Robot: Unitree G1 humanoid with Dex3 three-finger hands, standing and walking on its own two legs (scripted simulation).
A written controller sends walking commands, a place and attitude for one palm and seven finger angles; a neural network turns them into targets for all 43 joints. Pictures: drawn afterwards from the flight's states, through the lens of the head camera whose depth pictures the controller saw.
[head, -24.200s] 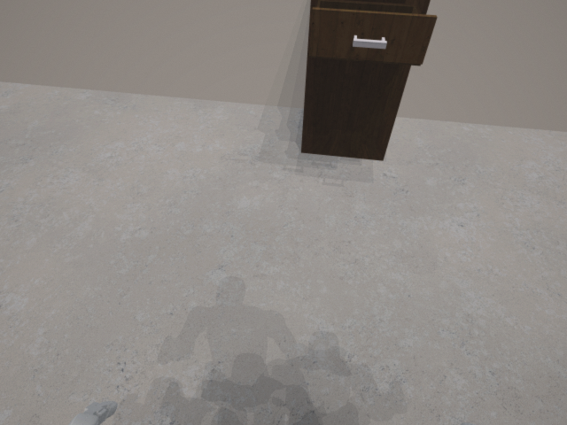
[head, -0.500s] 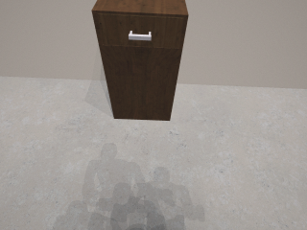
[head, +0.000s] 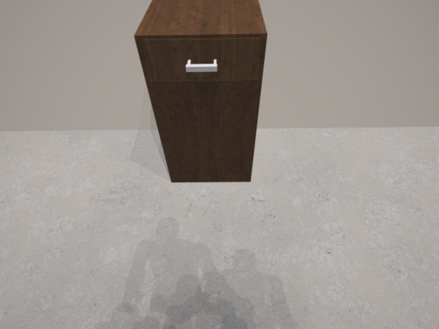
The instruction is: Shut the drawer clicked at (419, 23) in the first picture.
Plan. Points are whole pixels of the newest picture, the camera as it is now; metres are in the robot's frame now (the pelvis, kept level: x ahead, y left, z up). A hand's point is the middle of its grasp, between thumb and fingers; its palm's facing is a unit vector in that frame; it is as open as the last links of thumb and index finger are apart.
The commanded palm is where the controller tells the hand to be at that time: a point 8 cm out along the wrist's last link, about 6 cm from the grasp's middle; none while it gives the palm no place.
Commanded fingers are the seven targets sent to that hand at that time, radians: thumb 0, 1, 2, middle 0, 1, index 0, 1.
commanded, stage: let the arm hang, fingers relaxed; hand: left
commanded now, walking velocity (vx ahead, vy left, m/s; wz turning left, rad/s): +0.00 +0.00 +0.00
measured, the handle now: (201, 65) +0.98 +0.12 -0.02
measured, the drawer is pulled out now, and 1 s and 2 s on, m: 0.00 0.00 0.00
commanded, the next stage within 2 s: look to check the result in 0.26 s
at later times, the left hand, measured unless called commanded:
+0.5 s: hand out of the picture +0.07 +0.21 -0.16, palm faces +0.00 -0.96 -0.29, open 7.4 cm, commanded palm none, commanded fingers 0.00 0.90 0.90 -0.20 -0.30 -0.20 -0.30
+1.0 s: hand out of the picture +0.12 +0.22 -0.15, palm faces -0.02 -0.94 -0.33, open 7.4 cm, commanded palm none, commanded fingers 0.00 0.90 0.90 -0.20 -0.30 -0.20 -0.30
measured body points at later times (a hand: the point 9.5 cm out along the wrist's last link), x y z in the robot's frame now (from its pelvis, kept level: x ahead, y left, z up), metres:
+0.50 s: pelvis +0.02 -0.01 +0.00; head +0.04 -0.02 +0.45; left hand +0.07 +0.26 -0.14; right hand +0.07 -0.27 -0.15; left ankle +0.02 +0.09 -0.74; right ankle +0.04 -0.11 -0.74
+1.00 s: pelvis +0.04 -0.02 +0.01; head +0.06 -0.03 +0.45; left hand +0.12 +0.27 -0.13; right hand +0.10 -0.31 -0.14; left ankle +0.02 +0.09 -0.74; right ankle +0.04 -0.11 -0.74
